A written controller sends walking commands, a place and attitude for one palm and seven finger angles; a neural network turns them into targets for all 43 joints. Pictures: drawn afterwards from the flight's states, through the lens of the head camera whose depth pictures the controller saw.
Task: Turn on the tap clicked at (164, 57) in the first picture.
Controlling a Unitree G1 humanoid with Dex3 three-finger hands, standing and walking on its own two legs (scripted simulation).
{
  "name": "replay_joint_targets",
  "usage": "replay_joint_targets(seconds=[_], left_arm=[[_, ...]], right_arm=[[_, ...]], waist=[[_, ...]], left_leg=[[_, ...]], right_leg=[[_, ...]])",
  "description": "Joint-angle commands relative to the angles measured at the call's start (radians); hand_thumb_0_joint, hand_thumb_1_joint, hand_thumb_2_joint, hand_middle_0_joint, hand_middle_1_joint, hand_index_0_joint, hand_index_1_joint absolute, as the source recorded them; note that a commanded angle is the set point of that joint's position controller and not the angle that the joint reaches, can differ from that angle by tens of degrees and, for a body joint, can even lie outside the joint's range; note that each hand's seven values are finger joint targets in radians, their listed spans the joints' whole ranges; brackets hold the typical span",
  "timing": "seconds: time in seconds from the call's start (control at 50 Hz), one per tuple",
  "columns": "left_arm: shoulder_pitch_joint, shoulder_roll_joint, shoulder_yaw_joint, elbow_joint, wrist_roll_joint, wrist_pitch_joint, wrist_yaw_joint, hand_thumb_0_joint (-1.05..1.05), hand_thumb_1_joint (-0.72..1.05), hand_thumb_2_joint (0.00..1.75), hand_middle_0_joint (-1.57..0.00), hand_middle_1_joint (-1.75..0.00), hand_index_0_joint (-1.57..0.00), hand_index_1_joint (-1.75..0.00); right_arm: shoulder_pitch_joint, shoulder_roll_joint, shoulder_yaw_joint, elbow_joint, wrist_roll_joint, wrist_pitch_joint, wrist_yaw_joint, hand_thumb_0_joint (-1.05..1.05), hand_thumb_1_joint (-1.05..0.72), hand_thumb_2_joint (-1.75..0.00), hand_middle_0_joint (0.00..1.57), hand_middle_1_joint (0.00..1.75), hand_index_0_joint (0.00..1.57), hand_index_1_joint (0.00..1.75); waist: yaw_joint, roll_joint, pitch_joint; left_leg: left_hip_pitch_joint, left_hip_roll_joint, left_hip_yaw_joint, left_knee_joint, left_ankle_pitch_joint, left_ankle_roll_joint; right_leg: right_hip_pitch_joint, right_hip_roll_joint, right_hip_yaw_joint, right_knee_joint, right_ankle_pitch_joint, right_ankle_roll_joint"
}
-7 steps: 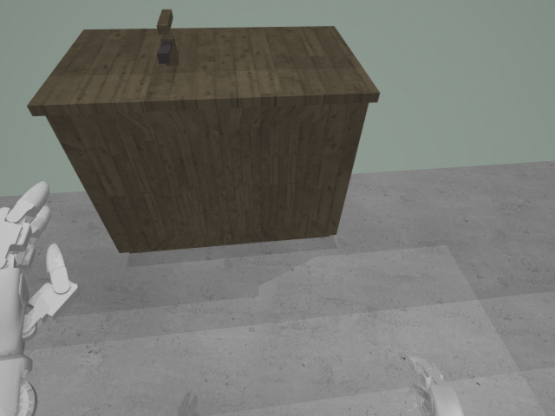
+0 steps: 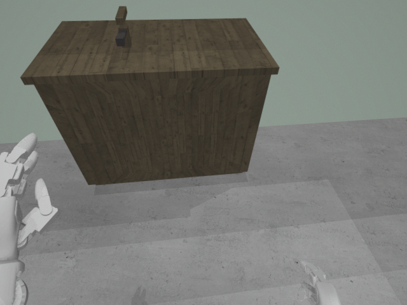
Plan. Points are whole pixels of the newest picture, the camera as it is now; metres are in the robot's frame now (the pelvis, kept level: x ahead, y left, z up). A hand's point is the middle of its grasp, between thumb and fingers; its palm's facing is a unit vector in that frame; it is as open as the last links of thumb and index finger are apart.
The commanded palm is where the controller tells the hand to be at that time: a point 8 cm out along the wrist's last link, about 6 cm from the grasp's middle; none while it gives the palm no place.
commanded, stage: stand and wait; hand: left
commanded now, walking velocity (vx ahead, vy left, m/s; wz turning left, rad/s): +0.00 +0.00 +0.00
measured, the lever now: (120, 41) +0.95 +0.38 +0.09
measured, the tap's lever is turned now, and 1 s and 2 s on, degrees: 0 0 0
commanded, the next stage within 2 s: look at it before walking up in 0.12 s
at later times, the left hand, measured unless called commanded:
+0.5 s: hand (52, 212) +0.21 +0.24 +0.15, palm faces +0.40 -0.84 -0.37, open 7.4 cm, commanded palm +0.15 +0.28 +0.18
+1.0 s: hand out of the picture +0.11 +0.27 +0.16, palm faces +0.61 -0.70 -0.38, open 7.4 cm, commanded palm +0.05 +0.30 +0.18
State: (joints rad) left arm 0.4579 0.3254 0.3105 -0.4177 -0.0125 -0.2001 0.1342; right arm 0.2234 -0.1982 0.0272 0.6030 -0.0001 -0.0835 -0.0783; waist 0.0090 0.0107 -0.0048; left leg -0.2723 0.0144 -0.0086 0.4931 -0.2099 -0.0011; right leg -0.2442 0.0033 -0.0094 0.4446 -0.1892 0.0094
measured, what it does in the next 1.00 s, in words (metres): lifts its left foot, turning left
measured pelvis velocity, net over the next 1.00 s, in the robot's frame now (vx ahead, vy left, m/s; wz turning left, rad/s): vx -0.03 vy -0.01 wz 0.28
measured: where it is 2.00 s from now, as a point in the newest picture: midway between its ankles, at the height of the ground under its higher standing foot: outside the picture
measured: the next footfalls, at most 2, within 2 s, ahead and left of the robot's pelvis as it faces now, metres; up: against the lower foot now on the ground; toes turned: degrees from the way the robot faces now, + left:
left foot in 1.06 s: -0.02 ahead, +0.13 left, +0.00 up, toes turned +23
right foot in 1.40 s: +0.07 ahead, -0.10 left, +0.00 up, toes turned +25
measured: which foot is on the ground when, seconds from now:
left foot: down 0.00-0.82, up 0.84-1.00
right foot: down 0.00-1.00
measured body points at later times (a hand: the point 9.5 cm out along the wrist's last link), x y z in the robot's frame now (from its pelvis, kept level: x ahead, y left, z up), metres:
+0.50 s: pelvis +0.00 +0.00 +0.00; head +0.00 +0.00 +0.45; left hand +0.18 +0.28 +0.17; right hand +0.17 -0.23 -0.08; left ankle +0.03 +0.12 -0.74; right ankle +0.03 -0.13 -0.74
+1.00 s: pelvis -0.03 -0.01 -0.01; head -0.02 -0.01 +0.44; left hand +0.08 +0.30 +0.18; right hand +0.19 -0.20 -0.09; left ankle -0.05 +0.11 -0.71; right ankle +0.03 -0.12 -0.74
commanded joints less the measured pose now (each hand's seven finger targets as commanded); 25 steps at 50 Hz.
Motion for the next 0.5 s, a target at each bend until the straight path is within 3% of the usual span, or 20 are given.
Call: replay_joint_targets(seconds=[0.0, 0.04, 0.16, 0.34, 0.42, 0.48], left_arm=[[-0.070, 0.167, 0.108, -0.224, -0.009, -0.064, 0.022, 0.00, 0.90, 0.90, -0.20, -0.30, -0.20, -0.30], [-0.074, 0.174, 0.114, -0.231, -0.009, -0.063, 0.022, 0.00, 0.90, 0.90, -0.20, -0.30, -0.20, -0.30], [-0.072, 0.168, 0.107, -0.219, -0.010, -0.058, 0.023, 0.00, 0.90, 0.90, -0.20, -0.30, -0.20, -0.30], [-0.072, 0.177, 0.115, -0.231, -0.012, -0.059, 0.024, 0.00, 0.90, 0.90, -0.20, -0.30, -0.20, -0.30], [-0.059, 0.176, 0.114, -0.224, -0.017, -0.056, 0.029, 0.00, 0.90, 0.90, -0.20, -0.30, -0.20, -0.30], [-0.025, 0.188, 0.128, -0.252, -0.021, -0.053, 0.031, 0.00, 0.90, 0.90, -0.20, -0.30, -0.20, -0.30]], right_arm=[[-0.097, -0.119, -0.048, -0.155, -0.003, -0.056, -0.008, 0.00, -0.90, -0.90, 0.20, 0.30, 0.20, 0.30], [-0.104, -0.119, -0.049, -0.155, -0.003, -0.056, -0.009, 0.00, -0.90, -0.90, 0.20, 0.30, 0.20, 0.30], [-0.102, -0.118, -0.049, -0.152, -0.002, -0.054, -0.009, 0.00, -0.90, -0.90, 0.20, 0.30, 0.20, 0.30], [-0.107, -0.121, -0.050, -0.156, -0.003, -0.051, -0.010, 0.00, -0.90, -0.90, 0.20, 0.30, 0.20, 0.30], [-0.089, -0.120, -0.056, -0.158, 0.000, -0.047, -0.003, 0.00, -0.90, -0.90, 0.20, 0.30, 0.20, 0.30], [-0.089, -0.119, -0.059, -0.168, 0.003, -0.040, 0.002, 0.00, -0.90, -0.90, 0.20, 0.30, 0.20, 0.30]], waist=[[-0.003, 0.029, -0.102], [-0.005, 0.046, -0.099], [-0.005, 0.019, -0.098], [-0.005, 0.052, -0.087], [-0.009, 0.004, -0.086], [-0.012, 0.007, -0.083]], left_leg=[[-0.047, 0.045, -0.035, -0.113, 0.006, 0.008], [-0.035, 0.046, -0.028, -0.110, 0.019, 0.006], [-0.022, 0.044, -0.021, -0.093, 0.036, 0.005], [-0.035, 0.046, -0.027, -0.110, 0.019, 0.005], [-0.054, 0.032, -0.040, -0.047, 0.057, 0.012], [-0.073, 0.034, -0.059, -0.009, 0.056, 0.017]], right_leg=[[0.093, -0.033, 0.044, -0.060, 0.011, -0.006], [0.083, -0.034, 0.043, -0.064, 0.022, -0.006], [0.074, -0.041, 0.055, -0.072, 0.033, -0.008], [0.075, -0.035, 0.044, -0.072, 0.010, -0.005], [0.059, -0.080, 0.040, -0.065, -0.008, -0.006], [0.026, -0.115, 0.034, -0.046, -0.052, -0.013]])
